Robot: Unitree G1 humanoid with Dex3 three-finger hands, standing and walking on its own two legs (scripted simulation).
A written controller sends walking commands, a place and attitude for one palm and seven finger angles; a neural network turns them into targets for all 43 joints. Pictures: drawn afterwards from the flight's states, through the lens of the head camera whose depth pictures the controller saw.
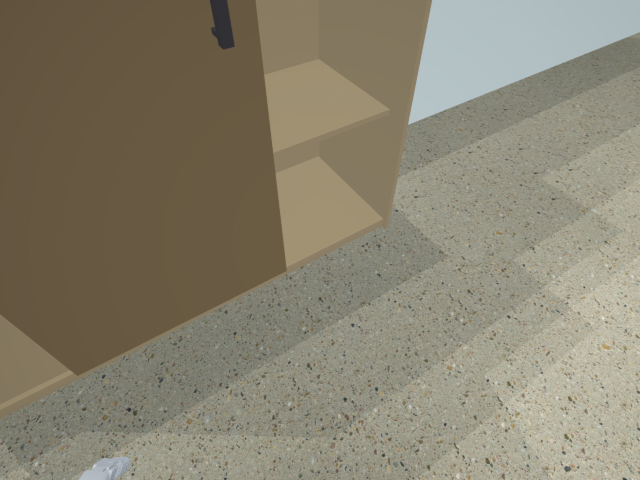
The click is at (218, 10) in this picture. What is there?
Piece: wardrobe's sliding door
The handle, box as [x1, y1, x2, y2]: [210, 0, 234, 49]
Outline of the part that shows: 210,0 215,26 211,28 212,33 217,38 218,44 223,49 234,46 226,0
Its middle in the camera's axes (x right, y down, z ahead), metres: -0.20 -0.43 +0.70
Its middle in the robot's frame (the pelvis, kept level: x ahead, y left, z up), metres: +0.84 +0.24 +0.23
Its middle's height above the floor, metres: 1.00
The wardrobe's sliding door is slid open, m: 0.48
